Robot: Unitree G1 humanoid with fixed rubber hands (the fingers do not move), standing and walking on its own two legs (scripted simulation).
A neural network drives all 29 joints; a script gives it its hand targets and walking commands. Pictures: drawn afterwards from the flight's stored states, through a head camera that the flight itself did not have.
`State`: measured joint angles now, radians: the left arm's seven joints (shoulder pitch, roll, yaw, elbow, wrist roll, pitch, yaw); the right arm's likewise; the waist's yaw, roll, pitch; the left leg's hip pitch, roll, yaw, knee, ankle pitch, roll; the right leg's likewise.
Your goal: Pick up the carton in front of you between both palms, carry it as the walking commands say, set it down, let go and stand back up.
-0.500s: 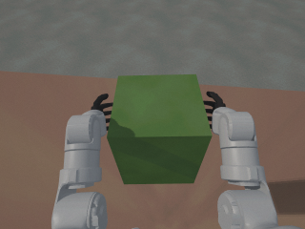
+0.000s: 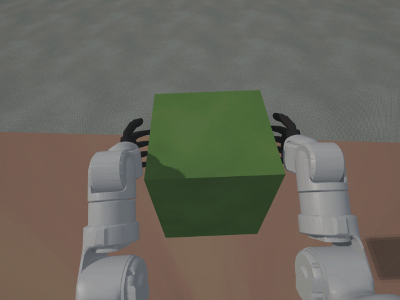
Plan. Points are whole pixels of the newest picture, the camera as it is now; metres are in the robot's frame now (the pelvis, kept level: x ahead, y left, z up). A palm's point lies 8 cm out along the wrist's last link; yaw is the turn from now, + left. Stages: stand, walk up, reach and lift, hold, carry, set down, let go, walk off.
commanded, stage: carry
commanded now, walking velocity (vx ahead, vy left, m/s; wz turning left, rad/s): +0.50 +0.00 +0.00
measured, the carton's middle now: (209, 168) +0.37 -0.02 +0.07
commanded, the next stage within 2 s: none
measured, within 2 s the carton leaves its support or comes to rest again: neither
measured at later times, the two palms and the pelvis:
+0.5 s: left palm (136, 83) +0.65 +0.16 +0.12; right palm (243, 75) +0.65 -0.14 +0.11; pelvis +0.30 +0.01 -0.01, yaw -2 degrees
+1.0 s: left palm (155, 42) +0.96 +0.13 +0.09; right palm (236, 37) +0.94 -0.17 +0.10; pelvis +0.59 +0.00 -0.03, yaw -1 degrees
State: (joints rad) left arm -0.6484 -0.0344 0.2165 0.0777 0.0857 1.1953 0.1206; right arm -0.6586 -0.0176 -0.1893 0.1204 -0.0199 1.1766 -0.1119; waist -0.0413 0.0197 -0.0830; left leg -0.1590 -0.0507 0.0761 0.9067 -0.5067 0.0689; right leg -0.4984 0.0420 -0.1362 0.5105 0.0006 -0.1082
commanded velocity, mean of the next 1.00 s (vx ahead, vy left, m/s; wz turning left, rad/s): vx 0.50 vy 0.00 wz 0.00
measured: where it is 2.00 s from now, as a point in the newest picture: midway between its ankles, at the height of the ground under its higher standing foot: (203, 157)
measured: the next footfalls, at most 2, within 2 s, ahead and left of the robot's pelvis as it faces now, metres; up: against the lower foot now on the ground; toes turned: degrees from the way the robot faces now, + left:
left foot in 0.52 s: +0.47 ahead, +0.07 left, -0.03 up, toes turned +2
right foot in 1.04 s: +0.80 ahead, -0.07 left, -0.06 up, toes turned -4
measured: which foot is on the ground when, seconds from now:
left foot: up 0.00-0.50, down 0.52-1.00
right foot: down 0.00-0.50, up 0.52-1.00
